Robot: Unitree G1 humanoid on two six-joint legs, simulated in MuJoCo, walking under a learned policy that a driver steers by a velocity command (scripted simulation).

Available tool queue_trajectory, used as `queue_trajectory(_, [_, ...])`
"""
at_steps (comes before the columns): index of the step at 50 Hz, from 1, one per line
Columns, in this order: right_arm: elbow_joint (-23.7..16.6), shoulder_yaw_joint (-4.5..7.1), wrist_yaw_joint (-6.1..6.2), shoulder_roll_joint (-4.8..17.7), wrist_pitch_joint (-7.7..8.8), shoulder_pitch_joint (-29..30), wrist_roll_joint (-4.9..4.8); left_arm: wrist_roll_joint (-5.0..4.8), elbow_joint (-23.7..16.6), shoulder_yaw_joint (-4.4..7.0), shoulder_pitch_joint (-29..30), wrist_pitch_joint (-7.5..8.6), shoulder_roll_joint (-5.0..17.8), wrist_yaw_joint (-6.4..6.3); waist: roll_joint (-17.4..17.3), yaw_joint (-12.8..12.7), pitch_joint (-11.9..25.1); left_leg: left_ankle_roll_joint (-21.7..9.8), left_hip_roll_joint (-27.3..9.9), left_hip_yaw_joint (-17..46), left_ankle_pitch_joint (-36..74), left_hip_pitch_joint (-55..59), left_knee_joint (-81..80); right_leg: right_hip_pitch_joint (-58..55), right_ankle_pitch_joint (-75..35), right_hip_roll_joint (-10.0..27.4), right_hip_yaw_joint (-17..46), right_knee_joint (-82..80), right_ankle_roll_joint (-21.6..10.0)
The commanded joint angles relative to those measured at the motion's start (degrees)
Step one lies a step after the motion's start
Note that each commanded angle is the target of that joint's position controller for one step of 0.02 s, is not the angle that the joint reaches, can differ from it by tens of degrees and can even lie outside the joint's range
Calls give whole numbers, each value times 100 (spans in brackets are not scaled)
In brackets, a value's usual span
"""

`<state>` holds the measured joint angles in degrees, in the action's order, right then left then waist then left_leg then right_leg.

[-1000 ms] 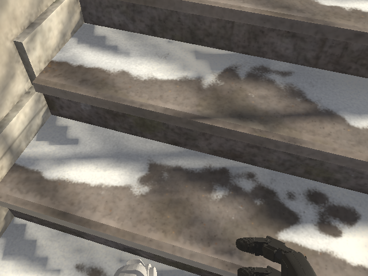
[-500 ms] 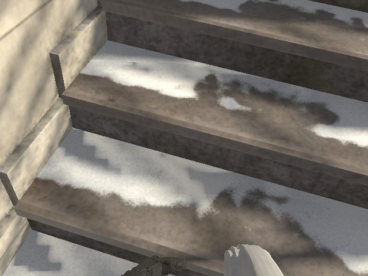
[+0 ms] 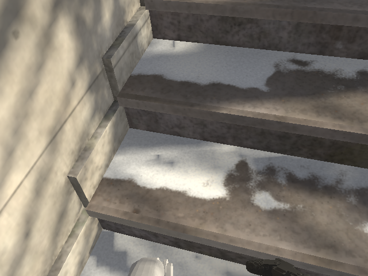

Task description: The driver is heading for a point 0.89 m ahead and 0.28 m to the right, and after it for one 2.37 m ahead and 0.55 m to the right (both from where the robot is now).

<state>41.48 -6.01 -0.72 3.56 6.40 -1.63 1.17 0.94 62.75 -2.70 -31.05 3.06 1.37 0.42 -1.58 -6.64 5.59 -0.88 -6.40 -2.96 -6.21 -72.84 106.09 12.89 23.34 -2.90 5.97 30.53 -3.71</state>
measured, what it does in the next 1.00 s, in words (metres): climbs, turning right: left foot 0.17 m higher, then right foot 0.17 m higher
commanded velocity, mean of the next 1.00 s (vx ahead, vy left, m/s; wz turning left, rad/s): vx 0.50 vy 0.00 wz -0.57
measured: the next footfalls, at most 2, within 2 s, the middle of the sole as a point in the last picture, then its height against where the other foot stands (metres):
left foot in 0.12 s outside the picture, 0.17 m higher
right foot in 0.72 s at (299, 211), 0.17 m higher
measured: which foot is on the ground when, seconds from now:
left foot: up 0.00-0.10, down 0.12-0.72, up 0.74-1.00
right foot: down 0.00-0.14, up 0.16-0.70, down 0.72-1.00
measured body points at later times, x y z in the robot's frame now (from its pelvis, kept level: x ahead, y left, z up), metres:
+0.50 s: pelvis +0.30 +0.03 +0.16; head +0.29 +0.06 +0.61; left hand +0.57 +0.14 +0.09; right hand +0.16 -0.14 +0.02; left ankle +0.26 +0.15 -0.56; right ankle +0.35 -0.15 -0.25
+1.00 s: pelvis +0.59 -0.14 +0.34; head +0.55 -0.15 +0.79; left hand +0.71 +0.06 +0.21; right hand +0.72 -0.43 +0.31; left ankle +0.69 -0.01 -0.04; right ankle +0.57 -0.18 -0.39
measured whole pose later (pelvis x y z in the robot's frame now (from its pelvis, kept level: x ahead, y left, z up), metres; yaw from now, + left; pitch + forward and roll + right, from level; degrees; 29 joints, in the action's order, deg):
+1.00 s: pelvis +0.59 -0.14 +0.34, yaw -33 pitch +2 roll +3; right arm 32.4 -2.2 -1.8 7.2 7.1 1.2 0.3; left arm 1.4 52.5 0.7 -26.0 2.2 8.7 2.9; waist -0.8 0.0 5.2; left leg -7.5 -3.5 3.8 -7.6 -67.4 128.2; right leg 19.6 17.3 -4.3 2.5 35.6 -6.0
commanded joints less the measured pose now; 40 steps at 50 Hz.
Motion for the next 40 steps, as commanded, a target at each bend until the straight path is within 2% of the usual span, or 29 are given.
queue_trajectory(1, [-1501, -129, -63, -106, 323, 2463, -17, -257, 33, 270, -1226, -87, 849, -233, 1062, -261, -890, 169, -187, 161, -1062, -2388, -561, -2116, -2251, 1660, 2404, -1308, -1016])
queue_trajectory(2, [-1590, -164, -92, -72, 340, 2332, -64, -280, -12, 261, -1125, -138, 782, -329, 1124, -31, -866, 124, -294, 230, -1137, -1845, -1133, -1950, -2302, 1668, 2231, -1522, -973])
queue_trajectory(3, [-1781, -301, -154, -176, 287, 2401, 42, -465, -268, 383, -584, -229, 1036, -452, 984, 230, -823, -19, -234, -103, -2343, 435, -2798, -373, -2656, 1722, 1778, -2657, -966])
queue_trajectory(4, [-1712, -169, -158, -15, 201, 2006, 123, -319, -354, 350, -220, -281, 999, -467, 803, 591, -537, -47, 86, -616, -2379, 2445, -3714, 311, -3873, 1307, 1261, -2621, -811])
queue_trajectory(5, [-1531, 189, -64, 523, 235, 894, -59, -137, -359, 406, -381, -77, 1431, -359, 1738, 1089, 318, -235, 746, -1004, -2584, 4279, -3521, 269, -7639, 1340, 1250, -1948, -869])
queue_trajectory(6, [-1009, 663, 31, 1486, 230, -914, -195, -41, -501, 459, 287, 56, 1718, -256, 2016, 1979, 1042, -581, 442, 131, -2458, 5447, -3671, -72, -10500, 1075, 828, -36, -650])
queue_trajectory(7, [-586, 938, 69, 2291, 251, -2278, -30, -161, -770, 591, 713, 197, 1860, -242, 848, 2413, 2467, -1174, -600, 2488, -2944, 7344, -4983, 841, -9987, 570, 573, 1973, -464])
queue_trajectory(8, [-220, 1081, 154, 2801, 164, -2948, 67, -49, -1069, 489, 642, 357, 1166, -93, -1821, 2089, 3218, -1831, -1695, 5496, -3039, 8775, -7860, 2078, -3878, -314, 604, 4184, -199])
queue_trajectory(9, [-68, 982, 365, 2362, 92, -2417, 140, 22, -1241, 567, 695, 331, 968, 92, -2398, 1604, 2701, -1755, -2090, 6870, -2671, 8140, -8946, 2737, -1825, -503, 1181, 6401, -16])
queue_trajectory(10, [158, 918, 414, 1814, -64, -1874, -93, -121, -1555, 585, 1084, 316, 916, 178, -1551, 1210, 1400, -1223, -1927, 5535, -2851, 7080, -8641, 3147, -1913, -146, 759, 7154, -30])
queue_trajectory(12, [681, 630, 262, 440, -157, -1574, 165, -291, -1792, 451, 1740, 134, 534, 81, 58, 804, -289, -778, -1628, 2797, -2294, 4978, -7449, 3594, -2274, 201, 234, 7678, -365])
queue_trajectory(13, [977, 507, 147, 8, -142, -1659, 382, -338, -1845, 403, 1729, 102, 423, 124, 83, 640, -394, -646, -1358, 2042, -1660, 4921, -7427, 3741, -2220, 251, 449, 8179, -636])
queue_trajectory(15, [1329, 614, -36, 217, -86, -1563, 285, -386, -1830, 317, 1230, -8, 221, 96, -136, 224, -701, -390, -1214, 1238, -1427, 4989, -8097, 4346, -2031, 192, 558, 8676, -787])
queue_trajectory(16, [1405, 661, -90, 460, -144, -1775, 273, -370, -2042, 176, 1561, -11, 3, 115, -178, 341, -664, -407, -1271, 1044, -850, 5356, -8313, 5020, -2209, 210, 570, 9240, -750])
queue_trajectory(19, [1323, 579, -60, 357, -237, -1387, 357, -319, -2264, 171, 1806, -177, 305, 50, 133, 81, -852, -193, -1036, -157, -655, 5155, -8402, 5816, -2557, 369, 577, 8719, -425])
queue_trajectory(22, [1321, 522, 100, 648, -277, -1806, 357, -253, -2359, 291, 2054, -285, 623, -106, -195, 284, -1103, -373, -1062, -504, -793, 4977, -8771, 6065, -2776, 294, 148, 8956, -9])
queue_trajectory(25, [1311, 599, 238, 927, -381, -2494, 111, -236, -2758, 238, 2769, -415, 476, -174, -265, 628, -1425, -450, -1398, -412, -597, 6014, -8832, 7096, -2213, 454, 90, 9354, 97])
queue_trajectory(28, [1338, 713, 460, 1072, -468, -3267, -14, -351, -3596, 26, 4115, -345, 297, 7, -281, 943, -1489, -348, -1467, -389, -1035, 7124, -9349, 7956, -1611, 890, -272, 8527, 32])
queue_trajectory(30, [1232, 863, 634, 1380, -521, -3228, -48, -282, -3736, -10, 4376, -332, 475, 159, -286, 1037, -1355, -370, -1329, -887, -363, 7320, -9702, 7248, -1459, 1208, -1093, 7249, 144])
queue_trajectory(31, [1395, 934, 671, 1429, -588, -3359, -219, -384, -3966, -152, 4880, -341, 166, 273, -530, 1122, -1298, -540, -1410, -903, 239, 7270, -10299, 6342, -833, 1485, -1185, 6044, 54])
queue_trajectory(32, [1437, 903, 635, 1284, -601, -3403, -221, -428, -3968, -117, 5007, -428, 206, 319, -409, 1240, -1366, -716, -1473, -1036, 823, 7208, -10576, 5577, -642, 1363, -1644, 5469, -79])
queue_trajectory(33, [1366, 944, 606, 1644, -504, -2835, -227, -473, -4035, -16, 4646, -361, 235, 316, -1136, 720, -1217, -821, -1576, -1277, 4299, 6924, -10273, 4148, 37, 1025, -2027, 5145, -307])
queue_trajectory(34, [1486, 955, 581, 1946, -443, -2815, -206, -498, -3915, 191, 4218, -301, 639, 294, -1390, 342, -845, -921, -1497, -1428, 8297, 7379, -9486, 3301, 374, 421, -2382, 4933, -554])
queue_trajectory(35, [1477, 977, 534, 2227, -401, -2762, -219, -392, -3811, 385, 3514, -275, 1131, 305, -1645, -132, -107, -903, -1587, -1206, 10538, 7758, -8458, 2280, 124, -39, -2338, 4392, -835])
queue_trajectory(36, [1250, 1036, 500, 2491, -296, -2560, -225, -347, -3495, 670, 2398, -292, 1637, 292, -1655, -609, 635, -830, -1284, -1180, 10418, 7887, -7257, 1036, 191, -425, -1877, 3201, -1059])
queue_trajectory(37, [876, 987, 438, 2215, -134, -2463, -217, -159, -3264, 923, 1401, -349, 2348, 273, -843, -799, 1260, -447, -835, -707, 8354, 5755, -5369, -1237, -77, 155, 618, 2041, -1635])
queue_trajectory(38, [547, 770, 112, 1357, 183, -2292, -72, -193, -2985, 1031, 1138, -426, 2793, 123, 1701, -120, 2227, 0, 863, 238, 46, 4152, -3018, -2513, 1868, 1452, 4864, -1033, -2294])
queue_trajectory(39, [719, 915, -170, 1349, 404, -2130, -102, 9, -2877, 839, 1145, -313, 2269, 0, 1160, -5, 2788, -173, 899, 1769, -222, 4126, -1007, -2286, 2319, 1888, 5658, -1887, -1818])
queue_trajectory(40, [441, 980, -175, 1334, 325, -1630, -264, -2, -2433, 725, 1061, -176, 1802, 8, 733, 127, 1849, -280, 781, 1654, -183, 3757, -438, -1484, 2084, 1722, 4824, -1808, -1248])
Keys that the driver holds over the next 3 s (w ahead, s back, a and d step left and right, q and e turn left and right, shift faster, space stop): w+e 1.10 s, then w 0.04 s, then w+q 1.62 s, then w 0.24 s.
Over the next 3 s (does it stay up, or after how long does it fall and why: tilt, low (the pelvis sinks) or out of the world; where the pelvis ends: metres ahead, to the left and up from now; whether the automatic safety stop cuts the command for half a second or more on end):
stays up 1.76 -0.51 0.84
